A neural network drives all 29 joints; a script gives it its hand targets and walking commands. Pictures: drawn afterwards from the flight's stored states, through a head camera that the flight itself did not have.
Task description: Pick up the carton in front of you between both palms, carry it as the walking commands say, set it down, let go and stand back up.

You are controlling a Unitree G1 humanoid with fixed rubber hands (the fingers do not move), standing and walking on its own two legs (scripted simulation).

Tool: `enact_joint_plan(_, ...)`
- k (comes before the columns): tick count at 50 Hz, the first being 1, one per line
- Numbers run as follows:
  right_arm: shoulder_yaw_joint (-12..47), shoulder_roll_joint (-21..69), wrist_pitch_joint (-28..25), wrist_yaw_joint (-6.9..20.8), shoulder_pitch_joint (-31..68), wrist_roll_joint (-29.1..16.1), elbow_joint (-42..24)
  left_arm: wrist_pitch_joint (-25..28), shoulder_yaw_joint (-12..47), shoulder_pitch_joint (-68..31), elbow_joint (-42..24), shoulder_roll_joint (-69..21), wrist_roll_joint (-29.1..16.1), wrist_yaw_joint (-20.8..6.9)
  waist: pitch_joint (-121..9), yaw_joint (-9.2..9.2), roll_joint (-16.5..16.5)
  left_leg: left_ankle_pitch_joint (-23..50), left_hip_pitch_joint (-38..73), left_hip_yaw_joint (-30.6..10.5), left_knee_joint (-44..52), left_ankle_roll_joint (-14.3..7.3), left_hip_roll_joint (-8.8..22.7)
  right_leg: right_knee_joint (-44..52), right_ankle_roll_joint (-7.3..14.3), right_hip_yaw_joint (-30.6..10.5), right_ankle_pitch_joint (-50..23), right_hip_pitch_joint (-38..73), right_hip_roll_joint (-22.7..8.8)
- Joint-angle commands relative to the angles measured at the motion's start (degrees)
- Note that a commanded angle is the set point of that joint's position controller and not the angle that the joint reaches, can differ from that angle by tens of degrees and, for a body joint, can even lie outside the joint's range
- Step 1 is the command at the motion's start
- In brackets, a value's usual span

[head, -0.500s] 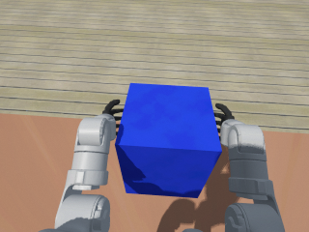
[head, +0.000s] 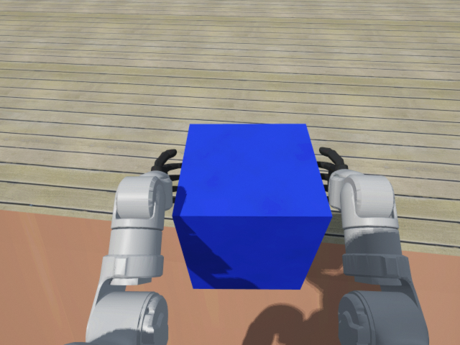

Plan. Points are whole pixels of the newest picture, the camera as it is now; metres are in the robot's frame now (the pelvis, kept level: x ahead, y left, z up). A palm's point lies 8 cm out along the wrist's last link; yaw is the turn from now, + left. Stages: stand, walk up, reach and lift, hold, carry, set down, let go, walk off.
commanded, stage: carry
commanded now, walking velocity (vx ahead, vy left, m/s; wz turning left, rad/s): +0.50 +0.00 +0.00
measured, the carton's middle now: (247, 209) +0.35 +0.00 +0.03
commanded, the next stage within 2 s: none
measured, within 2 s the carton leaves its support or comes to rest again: neither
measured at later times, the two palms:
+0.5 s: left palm (178, 95) +0.66 +0.18 +0.07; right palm (298, 95) +0.65 -0.12 +0.08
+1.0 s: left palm (207, 45) +0.96 +0.14 +0.06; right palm (299, 46) +0.96 -0.16 +0.06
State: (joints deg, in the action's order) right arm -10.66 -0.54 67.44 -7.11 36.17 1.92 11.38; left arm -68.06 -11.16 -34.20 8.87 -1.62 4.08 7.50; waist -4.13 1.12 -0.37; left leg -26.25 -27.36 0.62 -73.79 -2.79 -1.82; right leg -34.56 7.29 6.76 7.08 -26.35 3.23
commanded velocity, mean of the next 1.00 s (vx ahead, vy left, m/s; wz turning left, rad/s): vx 0.50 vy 0.00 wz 0.00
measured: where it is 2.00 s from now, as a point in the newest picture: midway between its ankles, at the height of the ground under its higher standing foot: (246, 176)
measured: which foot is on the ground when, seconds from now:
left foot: up 0.00-0.40, down 0.42-0.94, up 0.96-1.00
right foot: down 0.00-0.40, up 0.42-0.92, down 0.94-1.00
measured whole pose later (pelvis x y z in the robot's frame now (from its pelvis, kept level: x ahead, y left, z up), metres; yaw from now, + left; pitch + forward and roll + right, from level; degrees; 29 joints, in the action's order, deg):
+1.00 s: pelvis +0.61 +0.00 -0.07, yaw +0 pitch +4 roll +0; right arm -11.2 -1.6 66.6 -7.0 37.5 0.8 9.3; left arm -67.7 -11.6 -36.6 6.9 -2.4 5.2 7.7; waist -5.0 -0.9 -1.5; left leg -31.4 -15.8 1.0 -64.5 -3.3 -3.5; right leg -33.2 7.5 7.3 5.9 -29.0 3.2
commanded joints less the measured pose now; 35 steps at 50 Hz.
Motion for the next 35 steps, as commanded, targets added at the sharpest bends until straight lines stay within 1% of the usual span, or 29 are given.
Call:
enact_joint_plan(1, 35.3, 66.2, -1.6, 12.7, 41.9, -23.0, -10.2, 2.5, 38.0, -48.4, -11.3, -64.6, -28.5, -14.8, -21.9, -0.11, 3.4, 4.0, -11.6, -2.1, 4.0, 0.7, 4.2, 13.7, 5.7, -25.5, -4.0, 23.1, -17.9)
enact_joint_plan(3, 35.7, 66.2, -1.9, 11.8, 39.7, -22.2, -11.2, 2.7, 38.5, -47.3, -12.8, -65.0, -29.2, -14.6, -22.8, 0.42, 4.7, 6.2, -13.1, -1.1, 8.1, 1.4, 4.7, 13.0, 5.6, -22.6, -10.0, 24.8, -17.3)
enact_joint_plan(5, 36.1, 65.7, -2.2, 11.2, 37.5, -21.3, -12.0, 2.8, 38.7, -45.3, -13.5, -64.5, -29.3, -14.6, -23.3, 1.42, 5.3, 9.1, -16.6, -0.2, 12.1, 1.9, 5.1, 11.2, 5.3, -20.1, -20.7, 29.0, -17.0)
enact_joint_plan(7, 36.7, 64.7, -2.3, 10.7, 36.3, -20.7, -13.2, 2.8, 39.1, -43.7, -14.3, -63.7, -29.2, -14.6, -23.5, 2.26, 5.5, 12.8, -19.1, 0.5, 15.7, 2.0, 5.0, 9.6, 4.6, -18.1, -28.7, 32.7, -16.0)
enact_joint_plan(8, 37.1, 64.2, -2.3, 10.5, 36.2, -20.6, -14.0, 2.8, 39.3, -43.4, -14.9, -63.2, -29.2, -14.7, -23.3, 2.58, 5.8, 15.0, -19.8, 0.8, 17.7, 1.8, 4.8, 9.0, 4.0, -17.1, -31.2, 34.1, -15.4)
enact_joint_plan(10, 37.8, 62.8, -2.2, 10.2, 36.8, -20.4, -16.0, 2.6, 39.8, -43.3, -16.3, -62.0, -29.2, -14.7, -22.6, 3.17, 6.2, 19.5, -19.7, 1.7, 22.6, 1.3, 4.0, 8.2, 3.1, -15.2, -34.3, 35.6, -13.6)
enact_joint_plan(12, 37.9, 61.2, -1.6, 10.1, 36.1, -19.9, -16.2, 2.1, 39.8, -41.7, -15.9, -60.5, -28.8, -14.7, -21.4, 4.05, 6.2, 23.8, -18.7, 3.3, 29.1, 0.9, 2.6, 7.2, 2.6, -13.4, -36.2, 36.9, -11.8)
enact_joint_plan(14, 37.6, 59.6, -0.8, 10.2, 34.5, -18.9, -14.8, 1.6, 39.4, -39.2, -14.0, -59.1, -28.0, -14.9, -20.1, 5.22, 6.0, 28.1, -16.7, 5.4, 37.3, 0.6, 0.6, 5.5, 2.2, -11.7, -37.3, 38.6, -10.1)
enact_joint_plan(16, 36.7, 58.3, 0.0, 10.8, 33.3, -17.9, -12.8, 1.3, 39.0, -37.9, -11.4, -58.3, -27.3, -15.0, -18.5, 5.82, 6.8, 32.4, -11.3, 6.9, 44.6, -0.6, -0.8, 4.2, 1.8, -10.5, -36.8, 37.6, -9.7)
enact_joint_plan(17, 36.1, 57.7, 0.2, 11.1, 32.8, -17.4, -11.6, 1.3, 38.8, -37.6, -10.0, -58.1, -27.0, -15.1, -18.2, 5.10, 7.5, 33.9, -6.5, 6.8, 47.7, -1.6, -0.9, 2.4, 1.0, -9.8, -36.8, 35.9, -9.8)
enact_joint_plan(18, 35.3, 57.2, 0.4, 11.4, 32.4, -16.9, -10.1, 1.3, 38.8, -37.6, -8.7, -58.4, -26.9, -15.3, -18.9, 3.46, 7.9, 34.6, 0.1, 7.4, 49.7, -2.4, -1.2, -1.3, -0.2, -8.9, -38.6, 33.7, -9.8)
enact_joint_plan(19, 34.4, 56.9, 0.4, 11.7, 31.7, -16.3, -8.4, 1.4, 38.8, -38.3, -7.4, -58.8, -27.0, -15.5, -20.5, 0.92, 7.1, 36.8, 9.2, 8.3, 52.8, -2.8, -1.3, -7.9, -2.0, -6.6, -38.3, 30.3, -9.1)
enact_joint_plan(20, 33.4, 56.5, 0.3, 12.1, 31.4, -16.0, -7.3, 1.5, 38.9, -39.4, -6.2, -59.2, -27.1, -15.7, -22.9, -1.62, 4.7, 39.6, 20.9, 6.1, 52.2, -2.6, 1.7, -16.9, -3.4, -4.9, -28.9, 22.6, -7.7)
enact_joint_plan(21, 32.0, 55.8, 0.3, 12.5, 31.1, -16.0, -6.1, 1.6, 38.6, -39.6, -5.2, -59.9, -26.9, -15.8, -26.6, -1.52, -2.6, 56.7, 35.7, -6.2, 42.6, -2.6, 13.4, -27.5, -4.4, -4.4, 1.5, 8.2, -5.3)
enact_joint_plan(22, 30.6, 54.8, 0.1, 12.7, 31.8, -15.3, -3.5, 1.1, 38.0, -41.0, -2.9, -60.7, -27.0, -15.7, -29.9, -2.82, -13.6, 66.6, 49.8, -24.1, 38.7, -10.6, 24.5, -39.9, -5.9, -5.8, 28.4, -8.8, 1.4)
enact_joint_plan(23, 29.8, 54.8, 0.0, 12.9, 31.4, -15.6, -1.9, 1.1, 37.1, -41.7, -1.9, -61.3, -27.2, -15.5, -32.7, -5.02, -14.5, 46.7, 52.8, -32.8, 42.3, -17.0, 26.8, -49.2, -5.6, -8.6, 29.8, -17.5, 0.6)
enact_joint_plan(24, 31.2, 58.3, -0.7, 13.4, 32.4, -17.3, -3.3, 1.5, 37.0, -43.6, -4.5, -62.5, -27.2, -15.2, -30.0, -5.07, -11.6, 25.8, 45.9, -34.0, 47.3, -17.3, 23.5, -49.0, -4.5, -9.4, 25.6, -21.3, -1.5)
enact_joint_plan(25, 33.1, 61.6, -1.3, 14.0, 37.1, -19.9, -6.7, 2.1, 37.5, -47.4, -6.7, -63.6, -27.4, -14.8, -25.9, -4.53, -5.2, 21.1, 37.7, -29.3, 49.9, -14.4, 20.1, -44.8, -4.5, -9.3, 21.1, -19.5, -3.4)
enact_joint_plan(26, 34.9, 64.1, -1.6, 14.3, 41.8, -22.5, -10.0, 2.5, 37.4, -48.1, -8.1, -64.7, -27.3, -14.2, -23.2, -3.04, -1.8, 23.8, 31.5, -24.8, 51.3, -12.4, 18.4, -40.1, -4.9, -9.2, 18.0, -17.1, -4.9)
enact_joint_plan(27, 36.3, 66.0, -1.8, 14.5, 44.6, -24.7, -12.4, 2.8, 37.2, -47.4, -9.2, -65.2, -26.8, -13.5, -22.4, -2.04, -1.0, 25.1, 26.8, -21.3, 52.6, -11.0, 17.5, -36.2, -5.5, -8.9, 16.2, -13.5, -5.8)
enact_joint_plan(28, 37.2, 67.1, -2.0, 14.5, 45.6, -26.0, -13.9, 2.9, 37.2, -46.1, -10.1, -65.3, -26.4, -12.8, -22.6, -1.87, -1.9, 26.2, 24.4, -18.6, 53.2, -10.1, 16.4, -33.9, -6.0, -7.9, 15.1, -11.0, -5.7)
enact_joint_plan(29, 37.5, 67.4, -2.1, 14.5, 45.1, -26.7, -14.7, 3.1, 37.3, -44.3, -10.5, -65.3, -25.9, -12.2, -23.0, -1.90, -3.2, 29.2, 24.5, -16.3, 53.1, -9.7, 15.6, -31.8, -6.3, -7.1, 14.0, -10.7, -5.8)
enact_joint_plan(31, 37.8, 67.0, -2.1, 14.6, 42.1, -27.0, -15.2, 3.4, 37.6, -40.9, -11.3, -64.8, -24.6, -11.2, -24.0, -2.87, -5.3, 39.8, 28.9, -13.0, 51.3, -9.1, 14.6, -27.5, -6.9, -5.9, 11.0, -14.1, -6.0)
enact_joint_plan(33, 38.2, 66.2, -2.2, 14.9, 39.6, -26.9, -15.4, 3.6, 38.0, -38.6, -11.9, -63.9, -23.3, -10.5, -24.5, -3.90, -5.6, 49.4, 33.7, -11.1, 49.2, -8.2, 13.8, -23.8, -7.0, -5.1, 7.7, -17.9, -5.8)
enact_joint_plan(35, 38.8, 65.2, -2.2, 15.2, 38.9, -26.9, -16.2, 3.7, 38.7, -37.8, -13.0, -62.5, -22.4, -10.2, -24.4, -4.47, -5.8, 54.3, 36.6, -9.3, 47.9, -7.1, 12.7, -20.0, -6.7, -4.4, 3.2, -19.7, -5.5)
